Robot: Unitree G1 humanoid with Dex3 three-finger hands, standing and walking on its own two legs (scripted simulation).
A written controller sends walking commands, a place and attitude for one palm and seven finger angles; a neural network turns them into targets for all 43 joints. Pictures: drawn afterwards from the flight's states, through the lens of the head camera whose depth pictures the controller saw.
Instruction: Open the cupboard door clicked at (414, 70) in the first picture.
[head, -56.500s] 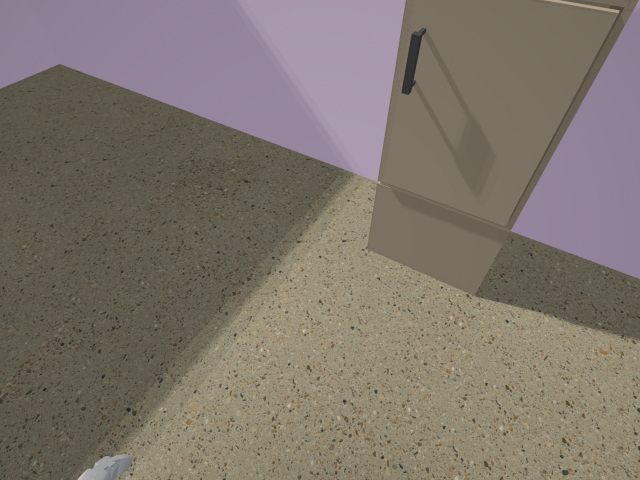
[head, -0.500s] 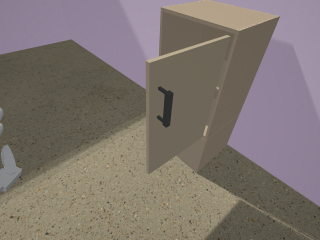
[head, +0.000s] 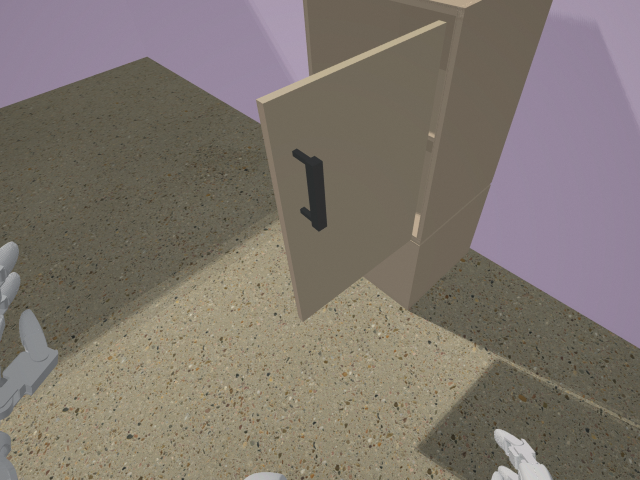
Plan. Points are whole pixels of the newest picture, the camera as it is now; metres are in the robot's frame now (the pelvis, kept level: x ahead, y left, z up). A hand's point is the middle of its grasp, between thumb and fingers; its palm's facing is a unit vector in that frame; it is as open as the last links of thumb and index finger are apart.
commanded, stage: stop stepping back and stand still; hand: left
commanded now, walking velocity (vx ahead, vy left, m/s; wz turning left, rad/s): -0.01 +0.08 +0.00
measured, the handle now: (309, 190) +0.56 +0.07 +0.04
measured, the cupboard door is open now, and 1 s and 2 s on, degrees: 88 88 88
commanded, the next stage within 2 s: let the arm hang, fingers relaxed in 0.88 s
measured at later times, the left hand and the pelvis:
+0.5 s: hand (34, 344) +0.20 +0.30 +0.15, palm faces +0.38 -0.79 -0.48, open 7.4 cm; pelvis +0.00 +0.04 +0.00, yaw -1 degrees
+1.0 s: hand (16, 358) +0.19 +0.31 +0.14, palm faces +0.38 -0.79 -0.49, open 7.4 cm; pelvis -0.01 +0.05 +0.00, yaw +1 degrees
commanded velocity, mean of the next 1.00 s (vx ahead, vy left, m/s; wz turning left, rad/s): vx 0.00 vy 0.00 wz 0.00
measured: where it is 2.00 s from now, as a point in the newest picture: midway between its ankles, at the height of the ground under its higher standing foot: outside the picture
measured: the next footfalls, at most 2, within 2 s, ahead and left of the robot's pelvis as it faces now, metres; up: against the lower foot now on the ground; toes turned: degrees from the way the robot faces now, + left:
left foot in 0.16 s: +0.07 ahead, +0.14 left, +0.00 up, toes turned +2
